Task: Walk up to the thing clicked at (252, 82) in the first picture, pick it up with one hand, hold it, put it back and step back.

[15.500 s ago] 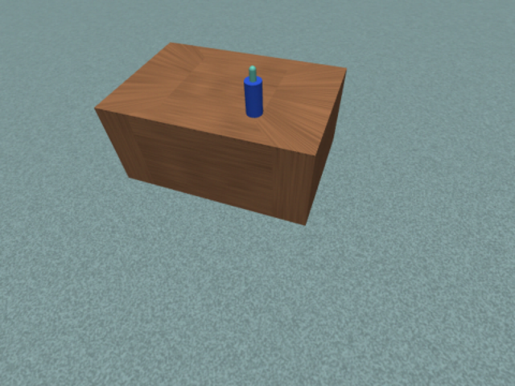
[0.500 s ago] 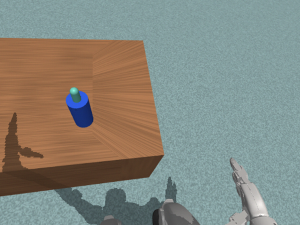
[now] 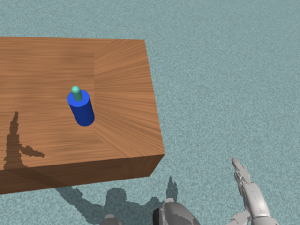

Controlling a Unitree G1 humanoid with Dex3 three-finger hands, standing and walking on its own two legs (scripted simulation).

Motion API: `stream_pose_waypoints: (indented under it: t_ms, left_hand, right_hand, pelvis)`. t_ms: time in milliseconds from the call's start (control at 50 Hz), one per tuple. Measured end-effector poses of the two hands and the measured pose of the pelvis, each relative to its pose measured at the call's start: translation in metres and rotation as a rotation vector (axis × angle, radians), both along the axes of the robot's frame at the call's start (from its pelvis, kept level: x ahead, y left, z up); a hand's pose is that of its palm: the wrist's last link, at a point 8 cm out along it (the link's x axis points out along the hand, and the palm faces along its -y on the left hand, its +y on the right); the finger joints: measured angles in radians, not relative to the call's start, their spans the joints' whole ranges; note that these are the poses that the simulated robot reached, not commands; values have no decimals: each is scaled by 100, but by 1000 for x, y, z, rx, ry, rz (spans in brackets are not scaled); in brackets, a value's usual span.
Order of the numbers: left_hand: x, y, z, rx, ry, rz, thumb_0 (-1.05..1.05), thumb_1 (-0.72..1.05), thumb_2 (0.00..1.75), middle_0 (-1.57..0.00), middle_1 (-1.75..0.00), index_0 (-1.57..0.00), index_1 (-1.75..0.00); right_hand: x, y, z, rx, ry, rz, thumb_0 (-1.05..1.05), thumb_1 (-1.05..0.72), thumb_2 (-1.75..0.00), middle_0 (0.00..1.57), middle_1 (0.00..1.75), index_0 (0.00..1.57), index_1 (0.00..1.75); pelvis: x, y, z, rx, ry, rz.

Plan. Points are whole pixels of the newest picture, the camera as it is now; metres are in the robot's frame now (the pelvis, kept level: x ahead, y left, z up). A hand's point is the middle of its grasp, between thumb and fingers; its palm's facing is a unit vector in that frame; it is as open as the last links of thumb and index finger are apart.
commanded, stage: go down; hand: left
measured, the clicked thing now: (80, 105) +0.55 +0.17 -0.16
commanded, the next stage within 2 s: approach in 0.10 s
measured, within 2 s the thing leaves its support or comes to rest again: neither
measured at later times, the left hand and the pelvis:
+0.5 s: hand out of the picture +0.46 +0.33 +0.04, palm faces +0.13 -0.99 +0.06, open 15.9 cm; pelvis +0.00 +0.00 -0.01, yaw +0 degrees
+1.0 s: hand (66, 116) +0.50 +0.22 -0.15, palm faces +0.11 -0.99 +0.04, open 13.1 cm; pelvis -0.05 -0.01 -0.12, yaw -2 degrees
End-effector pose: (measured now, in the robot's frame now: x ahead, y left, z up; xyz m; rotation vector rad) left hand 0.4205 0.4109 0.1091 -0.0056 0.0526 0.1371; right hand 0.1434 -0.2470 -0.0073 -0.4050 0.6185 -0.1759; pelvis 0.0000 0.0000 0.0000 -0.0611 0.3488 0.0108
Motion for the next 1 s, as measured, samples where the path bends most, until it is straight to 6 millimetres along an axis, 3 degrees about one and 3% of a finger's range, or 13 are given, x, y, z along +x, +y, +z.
stream_pose_waypoints:
  t_ms: [180, 340, 460, 680, 880, 1000]
  left_hand:
    - [6, -1, 18, 16, 0, -18, -2, -59, 10, -4, -13, -6, -12]
    - [3, -1, 0, -18, 24, -9, -2, -58, 14, -11, -19, -13, -18]
    - [7, -15, -47, -59, 56, 0, -2, -52, 23, -21, -30, -24, -28]
    - [30, -76, -153, -86, 65, -13, -2, -42, 36, -35, -44, -37, -42]
    - [50, -116, -222, -56, 38, -9, -1, -36, 42, -46, -55, -48, -53]
    - [55, -141, -261, -41, 29, -27, -1, -34, 40, -51, -58, -54, -55]
  right_hand:
    - [9, -2, 5, 1, -34, -19, -1, 53, -5, 5, 5, 6, 5]
    - [11, 6, -4, 35, -9, 11, -1, 55, -4, 5, 5, 6, 5]
    - [12, 2, -5, 0, 4, 45, -1, 57, -4, 5, 5, 6, 6]
    - [-2, -16, -15, -113, 27, 51, -1, 57, -4, 5, 5, 6, 6]
    - [-27, -19, -39, -172, 12, 45, -1, 55, -4, 6, 5, 6, 5]
    - [-35, -15, -40, -212, -31, 66, -1, 54, -4, 6, 5, 6, 5]
  pelvis:
    - [8, 2, 4, -3, -12, -4]
    - [6, 1, 1, 1, 2, -2]
    - [1, 0, -8, 0, 35, 3]
    - [-17, -8, -42, -12, 113, -3]
    - [-41, -12, -91, -20, 193, -13]
    - [-53, -14, -117, -21, 225, -17]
